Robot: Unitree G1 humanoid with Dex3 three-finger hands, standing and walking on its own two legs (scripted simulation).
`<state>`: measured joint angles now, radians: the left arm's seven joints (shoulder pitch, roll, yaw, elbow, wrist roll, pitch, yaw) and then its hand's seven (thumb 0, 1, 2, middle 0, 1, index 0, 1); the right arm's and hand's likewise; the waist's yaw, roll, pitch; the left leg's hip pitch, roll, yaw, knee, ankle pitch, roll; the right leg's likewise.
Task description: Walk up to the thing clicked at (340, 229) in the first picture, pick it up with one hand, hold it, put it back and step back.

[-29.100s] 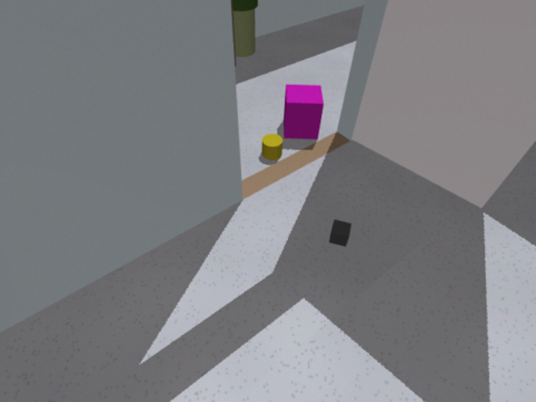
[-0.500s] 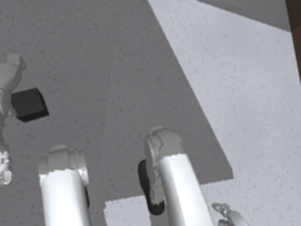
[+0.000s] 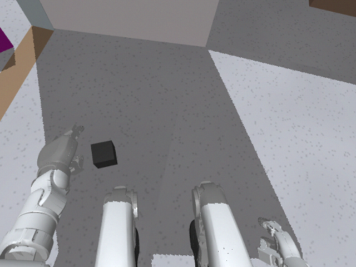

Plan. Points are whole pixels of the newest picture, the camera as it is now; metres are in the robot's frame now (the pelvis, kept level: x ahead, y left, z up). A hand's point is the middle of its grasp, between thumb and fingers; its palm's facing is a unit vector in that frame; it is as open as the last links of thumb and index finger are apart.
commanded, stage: home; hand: left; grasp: from above
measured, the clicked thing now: (104, 154) +0.49 +0.24 -0.43
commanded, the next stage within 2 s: none
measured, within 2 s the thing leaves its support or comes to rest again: neither
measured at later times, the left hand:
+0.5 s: hand (46, 200) +0.26 +0.19 +0.09, palm faces +0.01 -0.95 -0.32, open 7.4 cm
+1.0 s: hand out of the picture +0.23 +0.19 +0.20, palm faces +0.15 -0.97 -0.20, open 7.4 cm
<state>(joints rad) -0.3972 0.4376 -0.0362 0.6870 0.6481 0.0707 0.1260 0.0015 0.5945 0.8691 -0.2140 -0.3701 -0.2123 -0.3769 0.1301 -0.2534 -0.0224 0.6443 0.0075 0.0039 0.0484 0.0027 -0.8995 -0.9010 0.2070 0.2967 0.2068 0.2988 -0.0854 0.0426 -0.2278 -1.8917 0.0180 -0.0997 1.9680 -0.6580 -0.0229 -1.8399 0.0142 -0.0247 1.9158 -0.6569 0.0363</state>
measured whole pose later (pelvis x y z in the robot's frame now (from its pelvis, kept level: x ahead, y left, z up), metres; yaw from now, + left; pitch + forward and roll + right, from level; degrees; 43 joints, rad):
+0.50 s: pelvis +0.05 +0.00 +0.17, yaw +4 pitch +21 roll -3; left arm 0.23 0.27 0.00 0.09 0.04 0.36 0.10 0.01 0.90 0.90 -0.21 -0.30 -0.21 -0.30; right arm 0.17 -0.18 0.05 0.54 0.04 -0.10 -0.10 0.01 -0.90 -0.90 0.21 0.30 0.21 0.30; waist -0.07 0.03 -0.19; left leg -1.16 0.03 -0.09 1.36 -0.56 -0.03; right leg -1.10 0.00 -0.05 1.30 -0.56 0.02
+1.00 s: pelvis +0.08 +0.00 +0.24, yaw +5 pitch +11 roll -3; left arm 0.51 0.22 0.03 -0.14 -0.06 0.48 0.02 0.01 0.91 0.90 -0.20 -0.30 -0.20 -0.30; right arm 0.28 -0.22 0.03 0.49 0.01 -0.22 -0.18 0.01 -0.90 -0.90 0.21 0.30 0.21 0.30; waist -0.04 0.04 -0.18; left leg -0.72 0.03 -0.08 1.02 -0.49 -0.03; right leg -0.65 -0.01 -0.05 0.96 -0.49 0.02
